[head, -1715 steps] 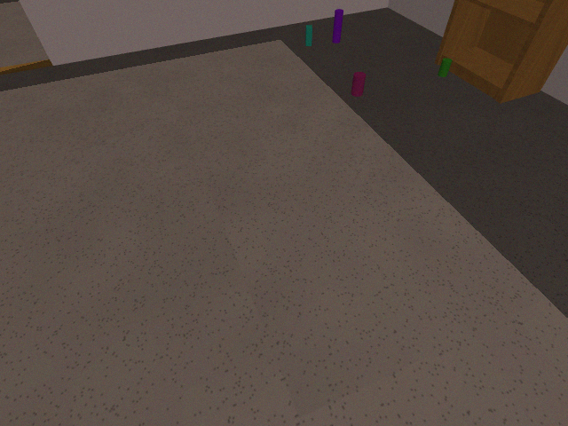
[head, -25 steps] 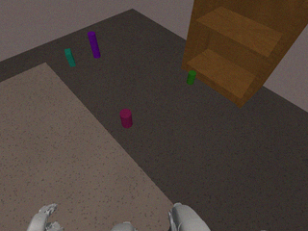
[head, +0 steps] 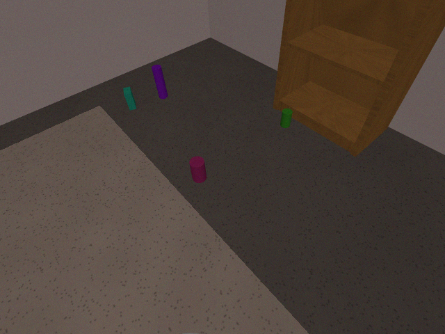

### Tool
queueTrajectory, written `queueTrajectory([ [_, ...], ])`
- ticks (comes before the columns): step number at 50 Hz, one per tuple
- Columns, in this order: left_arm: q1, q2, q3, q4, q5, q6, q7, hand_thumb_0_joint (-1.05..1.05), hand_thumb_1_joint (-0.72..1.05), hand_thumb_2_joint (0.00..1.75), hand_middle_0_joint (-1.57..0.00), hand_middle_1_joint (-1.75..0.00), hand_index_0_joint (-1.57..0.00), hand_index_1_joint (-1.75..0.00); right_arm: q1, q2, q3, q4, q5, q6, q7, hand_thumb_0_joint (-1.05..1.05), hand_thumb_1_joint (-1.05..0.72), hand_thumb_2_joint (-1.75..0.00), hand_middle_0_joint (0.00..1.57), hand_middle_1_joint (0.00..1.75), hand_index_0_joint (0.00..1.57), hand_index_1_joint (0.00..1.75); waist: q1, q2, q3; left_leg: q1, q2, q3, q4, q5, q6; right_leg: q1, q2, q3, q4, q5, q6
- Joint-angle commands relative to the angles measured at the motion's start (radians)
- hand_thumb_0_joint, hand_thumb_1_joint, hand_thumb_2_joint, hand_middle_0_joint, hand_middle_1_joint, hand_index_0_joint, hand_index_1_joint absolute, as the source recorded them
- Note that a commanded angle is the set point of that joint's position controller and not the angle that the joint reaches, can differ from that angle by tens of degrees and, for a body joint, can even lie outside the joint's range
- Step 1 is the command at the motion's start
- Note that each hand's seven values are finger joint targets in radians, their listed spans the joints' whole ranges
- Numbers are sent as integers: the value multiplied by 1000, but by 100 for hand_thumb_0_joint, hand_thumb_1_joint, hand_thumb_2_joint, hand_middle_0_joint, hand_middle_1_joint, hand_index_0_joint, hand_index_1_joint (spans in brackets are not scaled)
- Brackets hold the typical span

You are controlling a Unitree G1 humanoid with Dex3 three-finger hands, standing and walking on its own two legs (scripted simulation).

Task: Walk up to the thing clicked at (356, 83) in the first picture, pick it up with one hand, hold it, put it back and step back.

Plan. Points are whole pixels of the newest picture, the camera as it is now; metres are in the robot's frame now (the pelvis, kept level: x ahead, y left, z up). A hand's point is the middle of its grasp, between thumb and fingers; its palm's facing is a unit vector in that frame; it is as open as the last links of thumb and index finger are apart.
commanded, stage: step back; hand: left
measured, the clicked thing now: (198, 169) +1.03 +0.19 -0.69
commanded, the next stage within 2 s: stand in 0.90 s
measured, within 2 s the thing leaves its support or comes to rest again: neither
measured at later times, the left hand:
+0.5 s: hand out of the picture +0.07 +0.26 -0.13, palm faces +0.05 -0.93 -0.37, open 7.4 cm
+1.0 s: hand out of the picture +0.13 +0.27 -0.14, palm faces -0.01 -0.94 -0.34, open 7.4 cm
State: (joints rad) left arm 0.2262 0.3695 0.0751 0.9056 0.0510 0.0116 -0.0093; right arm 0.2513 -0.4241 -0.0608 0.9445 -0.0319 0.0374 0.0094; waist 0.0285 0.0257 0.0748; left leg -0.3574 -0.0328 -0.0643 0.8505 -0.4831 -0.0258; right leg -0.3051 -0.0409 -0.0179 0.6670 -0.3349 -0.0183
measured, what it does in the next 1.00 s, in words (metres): steps on the spot: left foot, then right foot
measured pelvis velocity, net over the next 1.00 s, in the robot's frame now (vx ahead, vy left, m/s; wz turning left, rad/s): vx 0.05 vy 0.02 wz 0.00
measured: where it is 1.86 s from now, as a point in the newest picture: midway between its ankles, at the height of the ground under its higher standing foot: outside the picture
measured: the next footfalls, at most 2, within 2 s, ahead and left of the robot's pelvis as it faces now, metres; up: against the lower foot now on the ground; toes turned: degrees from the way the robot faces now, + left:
left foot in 0.04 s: +0.04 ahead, +0.13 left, +0.00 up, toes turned -1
right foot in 0.32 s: +0.07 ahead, -0.12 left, +0.00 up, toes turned +0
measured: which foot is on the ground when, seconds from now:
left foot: up 0.00-0.02, down 0.04-0.34, up 0.36-0.58, down 0.60-1.00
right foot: down 0.00-0.08, up 0.10-0.30, down 0.32-1.00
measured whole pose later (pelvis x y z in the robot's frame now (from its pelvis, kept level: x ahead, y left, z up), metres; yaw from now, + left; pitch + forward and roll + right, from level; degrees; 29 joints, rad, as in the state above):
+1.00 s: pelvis +0.05 +0.02 +0.02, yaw +0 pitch -2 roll +0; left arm 0.11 0.36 0.00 1.09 0.00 -0.02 0.00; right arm 0.02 -0.33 -0.01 1.08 -0.01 -0.02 0.02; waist 0.01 0.00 0.07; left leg -0.23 0.04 0.05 0.46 -0.19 -0.01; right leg -0.12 -0.02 0.00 0.44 -0.28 0.03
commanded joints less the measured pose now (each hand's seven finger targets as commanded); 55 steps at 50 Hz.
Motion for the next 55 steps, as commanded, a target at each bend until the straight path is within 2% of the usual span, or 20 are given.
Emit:
queueTrajectory([
  [1, -77, 281, 61, -80, -8, -16, 9, 0, 90, 90, -20, -30, -20, -30, -16, -135, -48, -35, -1, -60, -4, 0, -90, -90, 20, 30, 20, 30, -11, -181, -32, 167, -15, 97, -453, 92, 38, -16, -170, 222, -262, -283, -126],
  [2, -43, 238, 39, -74, -8, -12, 7, 0, 90, 90, -20, -30, -20, -30, 10, -154, -60, -16, -6, -67, -7, 0, -90, -90, 20, 30, 20, 30, -26, -104, -44, 304, 7, 28, -499, 124, 56, -116, -121, 165, -160, -249, -92],
  [3, -55, 172, 16, -83, -22, -14, 2, 0, 90, 90, -20, -30, -20, -30, 34, -222, -74, -20, -17, -76, -13, 0, -90, -90, 20, 30, 20, 30, -51, 98, -56, 361, 205, -348, -594, -158, 127, -296, -20, 78, 9, -225, -11],
  [4, -129, 222, 37, -75, -33, -16, 7, 0, 90, 90, -20, -30, -20, -30, 10, -304, -82, -32, -13, -76, -11, 0, -90, -90, 20, 30, 20, 30, -75, 133, -11, 150, 370, -557, -675, -426, 248, -260, 18, 25, 162, -242, 3],
  [5, -144, 258, 47, -72, -24, -22, 6, 0, 90, 90, -20, -30, -20, -30, -35, -297, -83, -42, -10, -84, -9, 0, -90, -90, 20, 30, 20, 30, -60, 67, 51, 60, 378, -541, -688, -390, 273, -210, -5, 90, 233, -207, -3],
  [8, -70, 222, 37, -33, -32, -35, -7, 0, 90, 90, -20, -30, -20, -30, -67, -215, -57, -37, -14, -97, -15, 0, -90, -90, 20, 30, 20, 30, -27, 90, 15, 159, 248, -286, -600, -97, 192, -189, -18, 65, 154, -98, -5],
  [12, -50, 208, 42, -8, -26, -41, -13, 0, 90, 90, -20, -30, -20, -30, -57, -218, -64, -41, -14, -79, -5, 0, -90, -90, 20, 30, 20, 30, -42, 149, -1, 82, 233, -208, -564, -88, 192, -28, 32, -10, 8, -109, 3],
  [15, 28, 199, 47, 34, -14, -56, 2, 0, 90, 90, -20, -30, -20, -30, -92, -164, -44, -55, 3, -57, -2, 0, -90, -90, 20, 30, 20, 30, 19, 62, -27, -65, 163, -97, -387, -47, 126, 237, 73, -33, -229, 14, -16],
  [16, 63, 229, 60, 41, -4, -64, 11, 0, 90, 90, -20, -30, -20, -30, -72, -110, -27, -65, 9, -58, -5, 0, -90, -90, 20, 30, 20, 30, 33, -53, -59, -162, 110, -54, -222, -6, 90, 346, -26, 150, -301, -66, -41],
  [17, 81, 322, 78, 36, 0, -72, 17, 0, 90, 90, -20, -30, -20, -30, -101, -75, -16, -84, 9, -61, -9, 0, -90, -90, 20, 30, 20, 30, 56, -242, -49, -324, -30, 25, 4, -73, 51, 342, -254, 528, -437, -275, -138],
  [18, 36, 361, 84, 12, -4, -73, 14, 0, 90, 90, -20, -30, -20, -30, -122, -150, -39, -76, 0, -60, -22, 0, -90, -90, 20, 30, 20, 30, 52, -160, 33, -267, 26, -61, 103, -109, 42, 157, -386, 627, -463, -324, -235],
  [23, -63, 265, 54, -12, -22, -89, 17, 0, 90, 90, -20, -30, -20, -30, -10, -133, -36, -5, 7, -73, -8, 0, -90, -90, 20, 30, 20, 30, -10, -132, -10, -102, 68, -41, 2, 59, 26, 107, -229, 246, -352, 141, -162],
  [28, -99, 253, 27, -18, -41, -64, 19, 0, 90, 90, -20, -30, -20, -30, -34, -92, -30, 11, 4, -75, -12, 0, -90, -90, 20, 30, 20, 30, -35, -165, -73, 146, 37, 124, -344, 286, 28, 55, -168, 87, -152, 503, -109],
  [30, -77, 203, 5, -27, -47, -53, 21, 0, 90, 90, -20, -30, -20, -30, -28, -140, -43, 25, -3, -82, -24, 0, -90, -90, 20, 30, 20, 30, -36, -42, -133, 257, 119, 18, -400, 519, 65, 18, -103, 55, -38, 423, -46],
  [31, -55, 171, -6, -25, -59, -43, 21, 0, 90, 90, -20, -30, -20, -30, -72, -188, -45, 6, -3, -86, -29, 0, -90, -90, 20, 30, 20, 30, -20, 72, -166, 250, 267, -180, -449, 526, 135, -19, -13, 28, 34, 215, 1],
  [32, -57, 198, 4, 1, -65, -30, 27, 0, 90, 90, -20, -30, -20, -30, -115, -236, -47, -5, 10, -82, -27, 0, -90, -90, 20, 30, 20, 30, -18, 97, -165, 128, 347, -245, -464, 468, 235, 62, 22, 7, 48, -57, 3],
  [33, -57, 204, 1, 20, -54, -26, 28, 0, 90, 90, -20, -30, -20, -30, -159, -227, -46, -2, 7, -77, -26, 0, -90, -90, 20, 30, 20, 30, -7, 88, -134, 86, 352, -243, -481, 380, 243, 87, 17, 17, 47, -142, -5],
  [38, -57, 232, 3, 73, -42, -47, 22, 0, 90, 90, -20, -30, -20, -30, -234, -136, -9, 18, 19, -69, -24, 0, -90, -90, 20, 30, 20, 30, -9, 55, -117, 89, 176, -37, -391, 340, 72, 118, -60, 134, -197, 190, -34],
  [51, -156, 192, -36, 145, -47, -57, 16, 0, 90, 90, -20, -30, -20, -30, -264, -128, 7, 112, 26, -80, -8, 0, -90, -90, 20, 30, 20, 30, -29, -24, -152, 295, 182, -8, -492, 575, 53, 186, -83, 100, -336, 336, 6],
  [55, -170, 196, -34, 162, -47, -52, 15, 0, 90, 90, -20, -30, -20, -30, -265, -124, 9, 126, 26, -77, -8, 0, -90, -90, 20, 30, 20, 30, -29, -26, -99, 267, 174, -5, -544, 452, 41, 175, -86, 105, -380, 222, 8],
])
